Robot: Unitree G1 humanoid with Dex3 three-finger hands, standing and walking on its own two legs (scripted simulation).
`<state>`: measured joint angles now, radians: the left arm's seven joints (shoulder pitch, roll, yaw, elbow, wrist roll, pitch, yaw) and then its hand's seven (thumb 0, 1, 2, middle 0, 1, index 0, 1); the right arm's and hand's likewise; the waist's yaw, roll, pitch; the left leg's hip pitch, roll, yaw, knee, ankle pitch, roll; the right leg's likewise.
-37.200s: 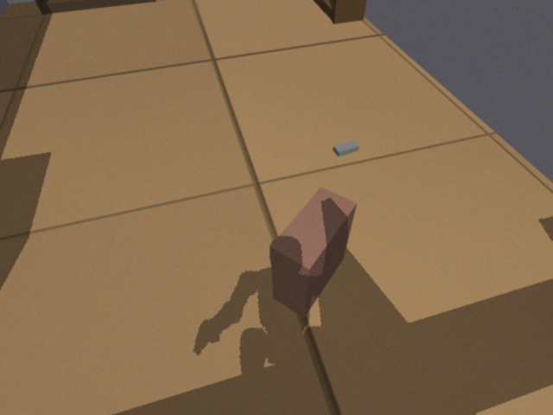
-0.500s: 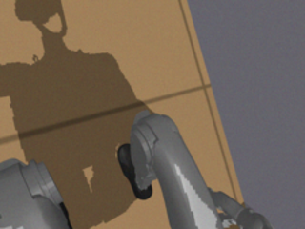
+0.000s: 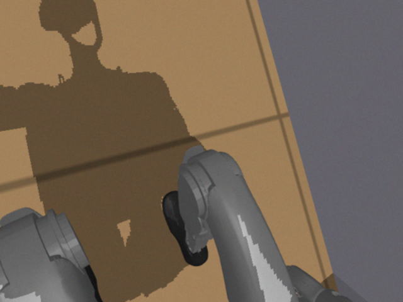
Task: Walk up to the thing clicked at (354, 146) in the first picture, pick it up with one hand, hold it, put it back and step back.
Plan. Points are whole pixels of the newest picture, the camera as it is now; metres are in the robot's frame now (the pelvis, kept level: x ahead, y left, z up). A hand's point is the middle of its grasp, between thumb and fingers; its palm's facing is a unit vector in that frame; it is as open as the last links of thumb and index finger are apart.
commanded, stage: settle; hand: left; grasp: from above
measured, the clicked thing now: out of the picture +0.46 +0.32 -0.28
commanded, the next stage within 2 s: lift in 0.54 s
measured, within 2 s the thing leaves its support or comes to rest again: neither
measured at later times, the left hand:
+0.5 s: hand out of the picture +0.44 +0.31 -0.15, palm faces -0.45 -0.10 -0.89, open 8.3 cm
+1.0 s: hand out of the picture +0.41 +0.32 -0.07, palm faces -0.45 -0.10 -0.89, open 8.3 cm
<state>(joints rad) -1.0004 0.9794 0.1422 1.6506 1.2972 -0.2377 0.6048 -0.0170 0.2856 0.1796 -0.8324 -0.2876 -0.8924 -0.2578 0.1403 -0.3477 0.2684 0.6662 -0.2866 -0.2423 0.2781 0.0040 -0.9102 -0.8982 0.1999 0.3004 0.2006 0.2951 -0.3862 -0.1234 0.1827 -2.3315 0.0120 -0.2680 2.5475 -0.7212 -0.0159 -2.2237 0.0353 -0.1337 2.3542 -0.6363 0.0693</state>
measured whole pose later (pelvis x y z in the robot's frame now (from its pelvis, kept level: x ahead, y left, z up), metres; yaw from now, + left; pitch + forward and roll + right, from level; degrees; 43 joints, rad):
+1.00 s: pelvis +0.00 -0.01 +0.06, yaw +7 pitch +34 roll -8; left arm -0.81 0.65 0.02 1.15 1.15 -0.15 0.19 -0.03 0.25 0.21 -0.86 -0.27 -0.91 -0.27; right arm 0.21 -0.30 0.01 0.68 -0.08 -0.01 0.14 0.01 -0.91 -0.90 0.20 0.30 0.20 0.30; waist -0.20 0.04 -0.11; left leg -2.23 0.01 -0.13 2.29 -0.67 -0.01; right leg -2.16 -0.01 -0.04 2.20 -0.64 0.05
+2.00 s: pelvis +0.03 -0.01 +0.36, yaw +12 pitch +16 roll -2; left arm -0.32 0.43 -0.16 0.77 1.02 -0.04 0.10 -0.03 0.23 0.25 -0.86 -0.30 -0.90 -0.29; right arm 0.24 -0.25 -0.04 0.71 0.03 0.00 -0.05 0.01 -0.90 -0.90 0.20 0.30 0.20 0.30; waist -0.07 0.04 -0.14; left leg -1.01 0.05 -0.02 1.22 -0.49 -0.01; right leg -1.00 -0.02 -0.01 1.18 -0.46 0.03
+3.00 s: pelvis +0.09 +0.01 +0.45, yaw +11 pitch +6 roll +0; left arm -0.25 0.41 -0.19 0.69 1.02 -0.04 0.01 -0.03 0.21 0.29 -0.86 -0.31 -0.90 -0.30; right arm 0.24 -0.25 -0.06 0.69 0.04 0.05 -0.04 0.01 -0.89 -0.89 0.20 0.30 0.20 0.30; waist -0.02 0.03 -0.06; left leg -0.44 0.03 0.03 0.68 -0.35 -0.01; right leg -0.45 -0.03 0.03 0.66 -0.32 0.04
